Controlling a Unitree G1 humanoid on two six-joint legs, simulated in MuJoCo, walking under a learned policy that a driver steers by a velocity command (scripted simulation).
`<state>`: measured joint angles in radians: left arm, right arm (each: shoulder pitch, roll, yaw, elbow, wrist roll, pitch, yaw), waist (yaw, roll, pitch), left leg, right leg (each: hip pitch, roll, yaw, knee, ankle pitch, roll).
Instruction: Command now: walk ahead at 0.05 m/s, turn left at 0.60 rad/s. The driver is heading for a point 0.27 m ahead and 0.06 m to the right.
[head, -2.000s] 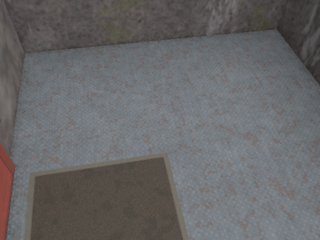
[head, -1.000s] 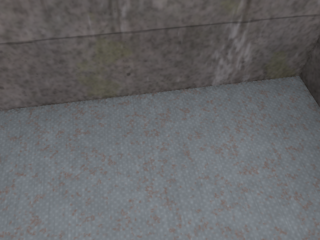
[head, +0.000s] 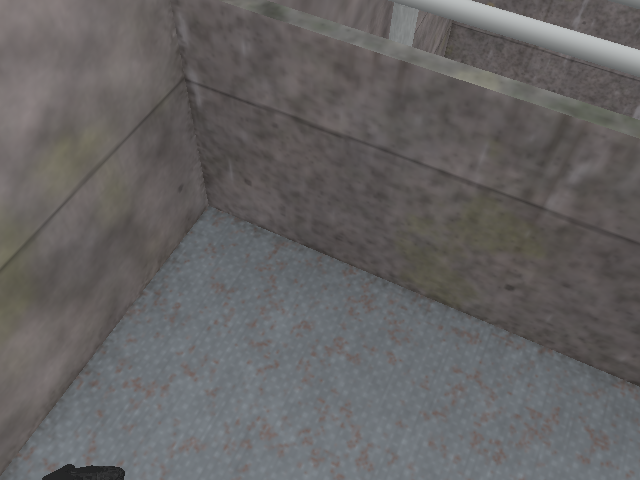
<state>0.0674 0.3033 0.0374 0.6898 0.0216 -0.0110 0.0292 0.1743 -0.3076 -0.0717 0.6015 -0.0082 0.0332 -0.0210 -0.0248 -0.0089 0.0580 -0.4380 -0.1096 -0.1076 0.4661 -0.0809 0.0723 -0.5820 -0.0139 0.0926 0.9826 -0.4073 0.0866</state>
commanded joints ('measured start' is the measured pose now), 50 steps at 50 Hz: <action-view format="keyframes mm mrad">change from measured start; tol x8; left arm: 1 97 89 29 -30 1 6 -1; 12 121 165 54 -33 41 -12 -25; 15 22 103 37 -50 3 -25 -9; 26 206 71 10 21 5 -30 -36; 29 108 62 5 31 1 -30 -35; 50 167 36 10 170 0 42 19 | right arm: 1 -18 -194 -63 -63 15 -8 -16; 11 71 -78 -19 -40 8 8 -17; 14 -10 -193 -60 -37 13 -9 -16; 20 -40 -37 3 -18 7 -18 1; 26 6 -195 -18 4 -2 -19 -11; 30 4 -77 15 13 -6 -25 6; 50 51 -42 54 75 0 -80 20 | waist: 1 44 95 -232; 9 40 154 -183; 12 47 -252 -124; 16 7 -115 -35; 24 42 -146 -98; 27 69 94 -178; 50 59 23 -46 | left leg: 1 139 252 -315 -134 56 173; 9 122 195 -335 -60 -107 78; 11 -88 5 -108 194 -464 -49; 12 -138 -13 -48 364 -502 -86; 16 -126 59 -66 565 -320 -147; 21 91 94 79 185 -346 -166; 24 261 108 59 -121 -61 -125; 26 381 219 -53 1 236 -54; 29 275 175 -19 9 40 -41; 50 158 151 21 -3 -69 -65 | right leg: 1 99 19 11 -56 59 8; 6 185 32 -6 -254 52 -17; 9 355 31 -49 -522 200 -66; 11 489 -255 233 -635 304 -233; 12 377 -364 429 -747 150 -356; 13 345 -338 413 -757 68 -356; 19 370 -135 85 -670 374 -248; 23 432 -143 101 -578 512 -256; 28 379 -8 -47 -507 297 -80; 50 435 -6 -18 -508 307 -78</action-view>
